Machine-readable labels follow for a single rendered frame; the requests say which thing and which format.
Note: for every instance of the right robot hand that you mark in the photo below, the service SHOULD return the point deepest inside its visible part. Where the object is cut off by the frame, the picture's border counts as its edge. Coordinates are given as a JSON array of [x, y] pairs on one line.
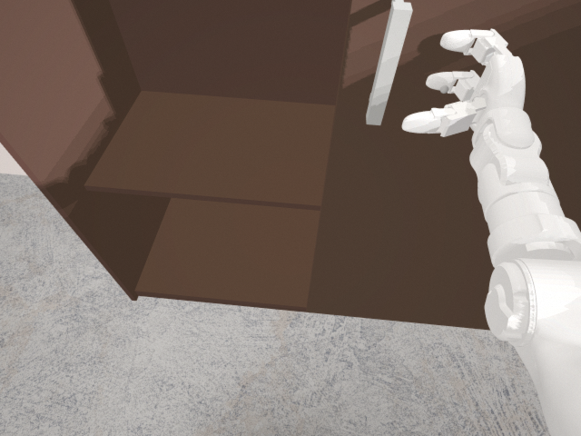
[[502, 84]]

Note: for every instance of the handle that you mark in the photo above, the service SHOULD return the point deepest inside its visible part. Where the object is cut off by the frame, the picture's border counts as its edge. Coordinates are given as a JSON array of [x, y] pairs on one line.
[[397, 27]]

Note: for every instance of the wardrobe door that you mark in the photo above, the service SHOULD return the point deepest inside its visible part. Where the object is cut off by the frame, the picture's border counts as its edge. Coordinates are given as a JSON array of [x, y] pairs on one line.
[[402, 235]]

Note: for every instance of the right robot forearm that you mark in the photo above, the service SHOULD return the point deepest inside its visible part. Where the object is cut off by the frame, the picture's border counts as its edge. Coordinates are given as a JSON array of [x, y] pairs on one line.
[[520, 205]]

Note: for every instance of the robot right upper arm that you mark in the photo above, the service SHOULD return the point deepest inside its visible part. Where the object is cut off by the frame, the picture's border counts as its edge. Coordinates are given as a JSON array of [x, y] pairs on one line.
[[535, 305]]

